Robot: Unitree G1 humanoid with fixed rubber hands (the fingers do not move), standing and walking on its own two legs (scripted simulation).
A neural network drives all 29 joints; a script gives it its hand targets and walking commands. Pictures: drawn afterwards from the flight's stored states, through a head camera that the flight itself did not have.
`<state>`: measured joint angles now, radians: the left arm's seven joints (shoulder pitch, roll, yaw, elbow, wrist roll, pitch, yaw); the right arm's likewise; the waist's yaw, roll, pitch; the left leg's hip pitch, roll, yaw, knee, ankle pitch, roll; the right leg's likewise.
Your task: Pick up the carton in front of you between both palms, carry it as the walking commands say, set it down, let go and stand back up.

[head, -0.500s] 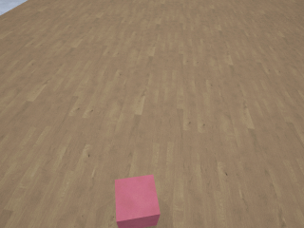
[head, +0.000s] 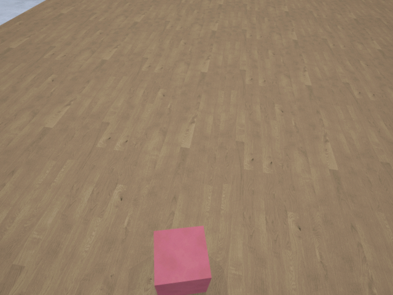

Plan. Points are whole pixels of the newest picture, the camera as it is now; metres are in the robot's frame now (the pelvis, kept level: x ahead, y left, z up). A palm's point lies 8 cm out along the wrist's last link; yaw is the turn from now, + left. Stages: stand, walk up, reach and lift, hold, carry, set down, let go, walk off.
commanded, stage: stand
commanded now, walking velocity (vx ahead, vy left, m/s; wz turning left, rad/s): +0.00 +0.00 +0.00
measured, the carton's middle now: (180, 262) +0.37 +0.05 -0.63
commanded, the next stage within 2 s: none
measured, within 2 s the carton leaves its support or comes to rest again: neither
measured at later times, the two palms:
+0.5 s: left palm out of the picture -0.07 +0.23 -0.13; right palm out of the picture -0.02 -0.24 -0.13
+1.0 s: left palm out of the picture -0.11 +0.19 -0.14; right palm out of the picture -0.05 -0.24 -0.13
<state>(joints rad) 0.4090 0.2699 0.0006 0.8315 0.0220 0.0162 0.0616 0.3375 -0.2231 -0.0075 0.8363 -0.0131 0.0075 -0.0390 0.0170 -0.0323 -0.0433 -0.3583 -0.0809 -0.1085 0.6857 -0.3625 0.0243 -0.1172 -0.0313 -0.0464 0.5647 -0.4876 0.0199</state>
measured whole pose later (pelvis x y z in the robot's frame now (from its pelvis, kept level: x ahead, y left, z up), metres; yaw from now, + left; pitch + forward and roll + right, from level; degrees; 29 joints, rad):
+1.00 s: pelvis -0.03 -0.03 +0.01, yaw +2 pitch -1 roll +0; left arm 0.42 0.16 -0.02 1.12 0.02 0.01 0.06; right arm 0.32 -0.13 0.04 1.12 -0.01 0.02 -0.05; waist 0.01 -0.02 0.01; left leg -0.29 -0.06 -0.16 0.57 -0.26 -0.02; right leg -0.06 0.00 -0.09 0.48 -0.41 -0.02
